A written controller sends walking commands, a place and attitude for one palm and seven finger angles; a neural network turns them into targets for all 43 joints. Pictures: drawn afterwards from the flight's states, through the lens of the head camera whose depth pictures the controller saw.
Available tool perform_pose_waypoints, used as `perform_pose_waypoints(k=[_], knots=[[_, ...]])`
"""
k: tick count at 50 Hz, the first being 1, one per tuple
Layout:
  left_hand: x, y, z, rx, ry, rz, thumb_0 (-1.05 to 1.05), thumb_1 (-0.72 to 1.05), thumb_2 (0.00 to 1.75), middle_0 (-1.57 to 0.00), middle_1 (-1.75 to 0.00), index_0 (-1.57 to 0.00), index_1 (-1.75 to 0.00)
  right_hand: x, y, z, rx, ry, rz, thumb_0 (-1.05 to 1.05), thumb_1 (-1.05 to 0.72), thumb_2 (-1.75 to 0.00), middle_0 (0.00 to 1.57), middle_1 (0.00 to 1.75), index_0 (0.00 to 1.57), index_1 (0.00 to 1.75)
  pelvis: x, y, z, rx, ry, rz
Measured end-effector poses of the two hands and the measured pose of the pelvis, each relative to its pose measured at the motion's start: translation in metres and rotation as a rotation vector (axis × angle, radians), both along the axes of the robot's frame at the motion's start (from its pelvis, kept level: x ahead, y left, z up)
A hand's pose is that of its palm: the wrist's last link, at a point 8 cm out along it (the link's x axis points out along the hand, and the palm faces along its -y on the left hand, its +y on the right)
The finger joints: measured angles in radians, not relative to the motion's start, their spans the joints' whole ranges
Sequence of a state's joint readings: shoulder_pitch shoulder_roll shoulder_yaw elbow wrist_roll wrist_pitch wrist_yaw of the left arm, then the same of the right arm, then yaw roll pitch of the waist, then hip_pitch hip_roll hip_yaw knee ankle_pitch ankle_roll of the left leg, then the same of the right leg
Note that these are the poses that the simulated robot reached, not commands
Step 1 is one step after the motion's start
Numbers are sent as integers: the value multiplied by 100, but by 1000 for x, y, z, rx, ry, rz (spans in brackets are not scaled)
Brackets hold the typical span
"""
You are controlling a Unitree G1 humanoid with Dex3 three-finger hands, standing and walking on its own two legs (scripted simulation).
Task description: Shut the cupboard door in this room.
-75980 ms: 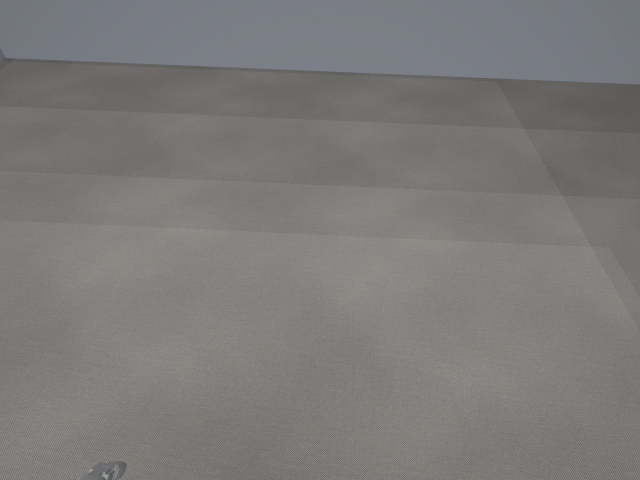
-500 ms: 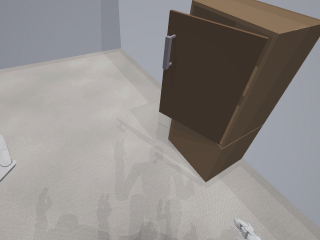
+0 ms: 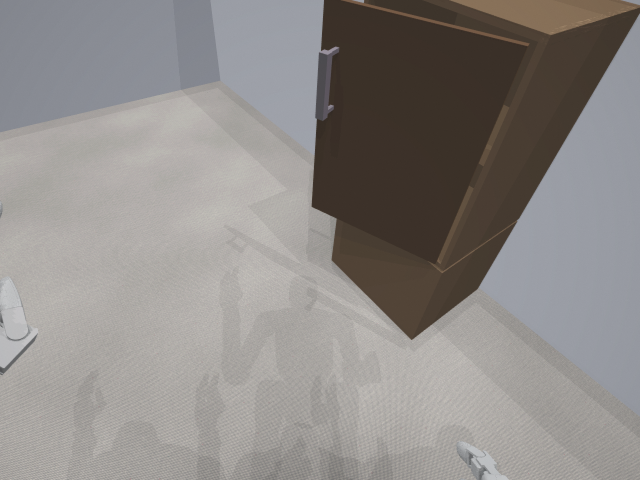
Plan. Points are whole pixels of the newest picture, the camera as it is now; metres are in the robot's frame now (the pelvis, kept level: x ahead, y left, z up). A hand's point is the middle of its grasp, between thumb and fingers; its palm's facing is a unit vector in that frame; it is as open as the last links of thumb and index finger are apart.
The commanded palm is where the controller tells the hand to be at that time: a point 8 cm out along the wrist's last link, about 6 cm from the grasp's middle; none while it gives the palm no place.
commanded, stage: stop stepping back and stand still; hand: left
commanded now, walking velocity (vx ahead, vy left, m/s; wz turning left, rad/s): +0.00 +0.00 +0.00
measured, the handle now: (328, 84) +0.93 +0.02 +0.08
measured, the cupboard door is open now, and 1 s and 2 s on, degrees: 20 20 20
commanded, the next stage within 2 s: let the arm hang, fingers relaxed in 0.42 s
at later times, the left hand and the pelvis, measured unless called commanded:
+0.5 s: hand (39, 319) +0.22 +0.27 +0.17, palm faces +0.41 -0.79 -0.46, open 7.4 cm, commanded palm none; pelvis +0.02 +0.01 +0.01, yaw +0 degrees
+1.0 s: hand out of the picture -0.05 +0.20 -0.17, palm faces +0.03 -0.98 -0.20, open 7.1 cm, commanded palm none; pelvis -0.02 +0.02 +0.01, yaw +1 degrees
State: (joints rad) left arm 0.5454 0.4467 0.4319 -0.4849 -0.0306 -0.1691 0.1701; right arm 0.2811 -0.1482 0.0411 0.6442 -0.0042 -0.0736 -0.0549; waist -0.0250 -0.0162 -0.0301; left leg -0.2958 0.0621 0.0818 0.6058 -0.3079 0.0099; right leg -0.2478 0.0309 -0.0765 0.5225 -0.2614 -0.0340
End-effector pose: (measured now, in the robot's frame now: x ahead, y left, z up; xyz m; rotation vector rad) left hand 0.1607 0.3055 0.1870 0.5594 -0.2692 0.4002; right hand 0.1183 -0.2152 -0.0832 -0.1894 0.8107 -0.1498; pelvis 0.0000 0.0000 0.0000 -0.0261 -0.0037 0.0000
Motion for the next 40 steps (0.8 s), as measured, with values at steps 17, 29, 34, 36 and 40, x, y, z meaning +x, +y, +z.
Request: perform_pose_waypoints(k=[17, 29, 34, 36, 40], knots=[[31, 0, 3, -4, 12, -18, 1, 89, 90, -22, -30, -21, -30, 55, -17, 19, -39, -71, -35, 1, -90, -90, 20, 30, 20, 30, 25, 6, 4, 10, 23, -6], [21, 8, -51, -89, 229, 6, 1, 89, 90, -21, -30, -21, -30, 56, -5, 7, 10, -65, 76, 0, -90, -90, 20, 30, 20, 30, 10, 12, 3, 10, 26, 19], [-3, -6, -201, -315, 849, 55, 0, 90, 90, -20, -30, -20, -30, 30, -15, -20, 10, 65, 88, 0, -90, -90, 20, 30, 20, 30, -5, 17, -1, 21, 17, 20], [-33, -25, -250, -398, 1063, 59, 1, 90, 90, -20, -30, -20, -30, 8, -19, -25, 3, 125, 58, 0, -90, -90, 20, 30, 20, 30, -8, 17, 0, 27, 8, 16], [-104, -70, -313, -561, 1383, 59, 1, 91, 90, -20, -30, -20, -30, -49, -23, -30, -20, 296, -1, 0, -90, -90, 20, 30, 20, 30, -13, 15, 3, 27, -8, 10]])
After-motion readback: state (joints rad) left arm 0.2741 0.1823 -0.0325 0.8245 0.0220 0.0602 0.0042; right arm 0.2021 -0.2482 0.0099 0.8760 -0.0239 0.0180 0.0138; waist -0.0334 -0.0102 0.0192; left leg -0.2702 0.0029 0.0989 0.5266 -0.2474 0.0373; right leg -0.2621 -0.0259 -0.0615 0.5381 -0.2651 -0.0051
